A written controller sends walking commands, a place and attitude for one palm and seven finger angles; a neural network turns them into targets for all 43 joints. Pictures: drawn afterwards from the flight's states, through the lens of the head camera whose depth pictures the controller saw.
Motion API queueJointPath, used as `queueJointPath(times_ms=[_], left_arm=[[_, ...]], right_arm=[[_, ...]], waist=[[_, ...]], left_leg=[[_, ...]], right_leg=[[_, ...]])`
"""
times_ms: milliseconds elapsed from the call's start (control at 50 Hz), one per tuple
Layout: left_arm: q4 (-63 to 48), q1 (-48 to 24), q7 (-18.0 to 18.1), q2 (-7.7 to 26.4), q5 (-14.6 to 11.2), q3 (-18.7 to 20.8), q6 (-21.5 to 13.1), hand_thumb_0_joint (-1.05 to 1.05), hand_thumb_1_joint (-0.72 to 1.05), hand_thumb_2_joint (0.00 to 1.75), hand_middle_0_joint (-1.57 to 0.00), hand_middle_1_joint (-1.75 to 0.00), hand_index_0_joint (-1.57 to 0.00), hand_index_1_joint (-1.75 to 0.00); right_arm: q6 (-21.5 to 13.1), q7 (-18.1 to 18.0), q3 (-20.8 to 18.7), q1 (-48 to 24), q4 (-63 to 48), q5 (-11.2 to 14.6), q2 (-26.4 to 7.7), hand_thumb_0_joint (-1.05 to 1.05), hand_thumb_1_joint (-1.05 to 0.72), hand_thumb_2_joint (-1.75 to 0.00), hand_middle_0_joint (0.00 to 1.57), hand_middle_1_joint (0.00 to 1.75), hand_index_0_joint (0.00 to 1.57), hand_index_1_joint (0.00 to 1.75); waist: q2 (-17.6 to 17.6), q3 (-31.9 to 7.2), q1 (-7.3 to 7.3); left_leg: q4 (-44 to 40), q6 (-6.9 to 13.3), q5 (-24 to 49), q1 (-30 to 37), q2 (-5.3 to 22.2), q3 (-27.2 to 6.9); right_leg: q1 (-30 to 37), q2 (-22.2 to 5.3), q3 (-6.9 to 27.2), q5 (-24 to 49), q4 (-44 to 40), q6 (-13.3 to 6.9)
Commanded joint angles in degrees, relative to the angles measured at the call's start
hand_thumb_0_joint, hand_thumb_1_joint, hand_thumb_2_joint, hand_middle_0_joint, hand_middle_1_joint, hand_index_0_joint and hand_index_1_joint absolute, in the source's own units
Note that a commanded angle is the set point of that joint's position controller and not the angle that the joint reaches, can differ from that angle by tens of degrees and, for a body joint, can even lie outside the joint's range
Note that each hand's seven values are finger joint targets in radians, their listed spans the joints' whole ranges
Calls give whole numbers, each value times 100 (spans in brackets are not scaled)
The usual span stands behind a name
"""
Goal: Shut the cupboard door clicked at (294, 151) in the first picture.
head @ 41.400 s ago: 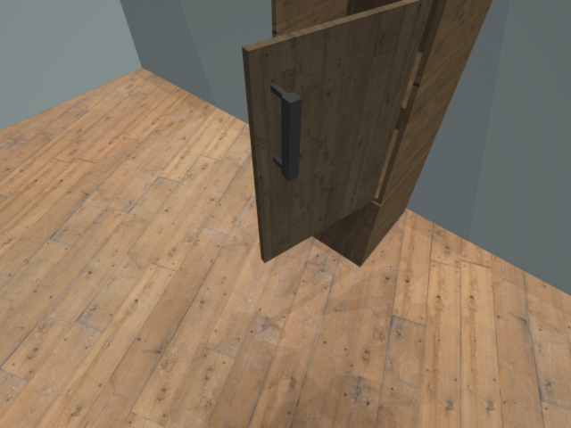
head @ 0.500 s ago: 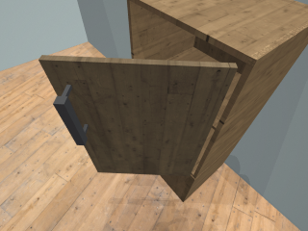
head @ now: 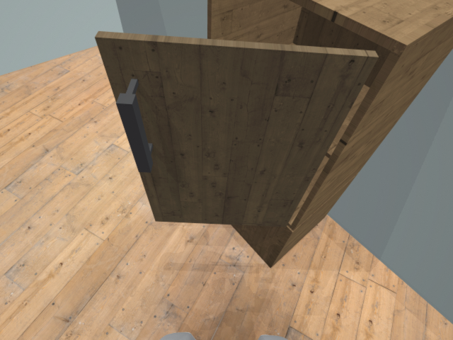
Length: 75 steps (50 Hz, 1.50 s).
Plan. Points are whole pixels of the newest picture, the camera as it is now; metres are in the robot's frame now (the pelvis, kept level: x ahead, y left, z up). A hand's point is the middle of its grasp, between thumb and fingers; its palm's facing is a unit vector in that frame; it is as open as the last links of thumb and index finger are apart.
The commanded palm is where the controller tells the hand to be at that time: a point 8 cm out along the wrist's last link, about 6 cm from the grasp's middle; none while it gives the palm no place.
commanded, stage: come to a stop and stand still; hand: left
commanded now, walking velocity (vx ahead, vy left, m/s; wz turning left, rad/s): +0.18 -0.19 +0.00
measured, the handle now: (140, 129) +0.44 +0.19 +0.11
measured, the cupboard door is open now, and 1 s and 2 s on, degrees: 48 48 48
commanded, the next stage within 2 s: look again from close up in 1.04 s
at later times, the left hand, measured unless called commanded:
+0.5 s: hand out of the picture -0.03 +0.16 -0.18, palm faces -0.03 -0.99 -0.17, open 7.4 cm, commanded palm none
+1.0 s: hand out of the picture -0.01 +0.16 -0.18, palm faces -0.03 -0.98 -0.17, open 7.4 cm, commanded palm none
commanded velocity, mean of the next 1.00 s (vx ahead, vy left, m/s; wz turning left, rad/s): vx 0.02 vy -0.03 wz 0.00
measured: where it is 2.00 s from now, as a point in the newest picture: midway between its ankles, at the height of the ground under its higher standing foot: outside the picture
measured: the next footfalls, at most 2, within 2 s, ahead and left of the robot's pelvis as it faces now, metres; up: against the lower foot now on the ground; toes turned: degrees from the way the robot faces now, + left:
right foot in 0.38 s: -0.04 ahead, -0.13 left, +0.00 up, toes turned -4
right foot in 1.96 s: +0.07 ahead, -0.10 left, +0.00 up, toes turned +6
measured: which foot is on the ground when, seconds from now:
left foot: down 0.00-1.00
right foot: up 0.00-0.36, down 0.38-1.00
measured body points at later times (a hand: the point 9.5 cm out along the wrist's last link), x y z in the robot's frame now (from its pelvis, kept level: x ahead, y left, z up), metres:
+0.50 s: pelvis -0.03 -0.01 +0.00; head +0.00 +0.00 +0.44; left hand -0.02 +0.21 -0.17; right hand -0.05 -0.24 -0.16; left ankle +0.02 +0.05 -0.72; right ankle -0.08 -0.13 -0.73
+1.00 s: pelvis +0.00 -0.01 +0.01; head +0.02 +0.01 +0.46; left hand -0.01 +0.21 -0.16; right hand +0.01 -0.24 -0.14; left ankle +0.02 +0.05 -0.73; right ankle -0.08 -0.13 -0.73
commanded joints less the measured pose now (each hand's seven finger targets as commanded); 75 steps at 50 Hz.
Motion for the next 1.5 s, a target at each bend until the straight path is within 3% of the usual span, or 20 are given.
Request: queueJointPath(times_ms=[0, 60, 200, 300, 320, 340, 360, 380, 400, 420, 440, 460, 480, 520, 560, 580, 640, 700, 900, 1480], left_arm=[[-109, 605, -70, 478, 45, 140, -92, 0, 90, 90, -20, -30, -20, -30], [55, 819, -117, 188, 51, 57, -109, 0, 90, 90, -20, -30, -20, -30], [55, 662, -162, 108, 37, -13, -126, 0, 90, 90, -20, -30, -20, -30], [414, 1278, -112, -12, -42, -59, -132, 0, 90, 90, -20, -30, -20, -30], [632, 1931, 61, 336, 97, -136, -224, 0, 90, 90, -20, -30, -20, -30], [375, 1704, 94, 441, 105, -134, -257, 0, 90, 90, -20, -30, -20, -30], [156, 1119, 112, 522, 103, -155, -341, 0, 90, 90, -20, -30, -20, -30], [-24, 705, 105, 605, 50, -190, -448, 0, 90, 90, -20, -30, -20, -30], [-28, 462, 65, 774, 84, -87, -446, 0, 90, 90, -20, -30, -20, -30], [-71, 682, 67, 558, -19, -94, -564, 0, 90, 90, -20, -30, -20, -30], [71, 782, 101, 418, -22, -120, -628, 0, 90, 90, -20, -30, -20, -30], [154, 671, 118, 284, -20, -178, -615, 0, 90, 90, -20, -30, -20, -30], [129, 648, 131, 140, -3, -206, -584, 0, 90, 90, -20, -30, -20, -30], [205, 972, 147, 5, -34, -229, -485, 0, 90, 90, -20, -30, -20, -30], [296, 1278, 128, 45, -42, -199, -368, 0, 90, 90, -20, -30, -20, -30], [327, 1354, 102, 36, -1, -207, -347, 0, 90, 90, -20, -30, -20, -30], [435, 1444, 71, -35, 1, -249, -371, 0, 90, 90, -20, -30, -20, -30], [465, 1405, 84, 9, -13, -281, -460, 0, 90, 90, -20, -30, -20, -30], [535, 1408, 119, 196, -13, -281, -455, 0, 90, 90, -20, -30, -20, -30], [617, 1296, 83, 310, -7, -250, -384, 0, 90, 90, -20, -30, -20, -30]], right_arm=[[-200, -85, -104, -168, -399, -22, -1074, 0, -90, -90, 20, 30, 20, 30], [-183, -78, -55, 189, -259, -18, -824, 0, -90, -90, 20, 30, 20, 30], [-165, -78, -84, 1028, 106, -33, -857, 0, -90, -90, 20, 30, 20, 30], [-112, -52, -99, 940, 242, -9, -875, 0, -90, -90, 20, 30, 20, 30], [-38, -2, -141, 220, -201, 63, -1155, 0, -90, -90, 20, 30, 20, 30], [62, 106, -12, 91, -426, 91, -528, 0, -90, -90, 20, 30, 20, 30], [112, 164, -3, 334, -379, 16, -431, 0, -90, -90, 20, 30, 20, 30], [124, 223, 42, 670, -279, -21, -375, 0, -90, -90, 20, 30, 20, 30], [88, 264, 5, 1192, -219, 28, -473, 0, -90, -90, 20, 30, 20, 30], [-3, 247, 123, 814, -295, 43, -206, 0, -90, -90, 20, 30, 20, 30], [-57, 206, 128, 532, -416, 64, -328, 0, -90, -90, 20, 30, 20, 30], [-83, 157, 144, 587, -394, 68, -366, 0, -90, -90, 20, 30, 20, 30], [-108, 130, 165, 758, -268, 55, -269, 0, -90, -90, 20, 30, 20, 30], [-191, 89, 214, 1162, -16, 34, -477, 0, -90, -90, 20, 30, 20, 30], [-165, 31, 185, 1006, 18, 13, -685, 0, -90, -90, 20, 30, 20, 30], [-149, 8, 175, 843, -22, 23, -725, 0, -90, -90, 20, 30, 20, 30], [-180, -18, 190, 640, -75, 60, -629, 0, -90, -90, 20, 30, 20, 30], [-231, -1, 206, 666, 25, 94, -528, 0, -90, -90, 20, 30, 20, 30], [-298, -39, 263, 646, 308, 114, -579, 0, -90, -90, 20, 30, 20, 30], [-278, -53, 257, 425, 492, 119, -716, 0, -90, -90, 20, 30, 20, 30]], waist=[[783, -527, 238], [685, -705, 103], [923, -769, -237], [994, -885, -24], [80, -31, 329], [-881, 64, 244], [-711, 290, -129], [381, -123, -336], [664, -1210, -604], [-61, -984, -173], [-947, -638, -147], [-1031, -519, -230], [-881, -217, -273], [614, -79, -175], [1688, 45, 16], [1708, 225, 105], [269, 7, 196], [-183, -397, 83], [134, -603, 33], [82, -481, 88]], left_leg=[[-2770, 225, -2402, -405, 1885, -2645], [-2644, 164, -1838, 384, 1620, -2004], [-2549, 155, -648, 1440, 1570, -1808], [-2476, -53, -359, 1289, 1314, -1489], [-1278, -387, -265, 406, 924, -520], [-16, -547, -908, -338, 347, -31], [1133, -599, -824, -510, 297, -129], [1476, -596, -753, -436, 402, -252], [1834, -557, -562, 5, 143, 119], [1511, -501, -681, -437, 271, -159], [1290, -447, -679, -624, 387, -282], [774, -408, -650, -238, 536, -334], [240, -396, -263, 197, 511, -188], [-500, -176, 570, 537, 909, -892], [-1659, 201, -864, -48, 1401, -1964], [-1874, 288, -1220, -292, 1460, -2055], [-1637, 187, -1215, -342, 1254, -1595], [-1130, -37, -144, 253, 902, -920], [-843, -71, 1614, 969, 880, -616], [-1227, -69, 1484, 1210, 907, -702]], right_leg=[[-40, 9, 318, -50, 1416, -48], [-303, 11, -32, 35, 1337, 47], [-233, -81, -315, -507, -9, 60], [653, 0, -532, -69, -1666, -45], [469, -77, -395, 659, -2359, -159], [-45, -628, 474, -1016, -3399, -279], [-609, -1223, 1075, -1119, -3558, -616], [-330, -1445, 883, -377, -3397, -799], [615, -1096, 257, 1299, -2589, -766], [795, -961, 363, 1115, -2698, -775], [717, -1059, 575, 1760, -2584, -838], [516, -1147, 416, 2014, -2341, -845], [219, -902, 81, 2092, -2135, -656], [-66, -315, -89, 858, -1520, -300], [183, 2, -457, -270, -1033, -128], [223, -19, -446, -235, -963, -127], [538, -206, -218, 473, -1547, -175], [610, -430, 61, 967, -2024, -208], [753, -540, 56, 1952, -2031, -113], [842, -615, 4, 1624, -2254, -66]])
